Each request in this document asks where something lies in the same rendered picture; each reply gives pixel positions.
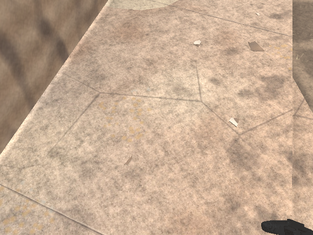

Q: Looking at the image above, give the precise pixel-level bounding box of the right robot hand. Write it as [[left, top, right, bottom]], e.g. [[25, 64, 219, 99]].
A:
[[261, 218, 313, 235]]

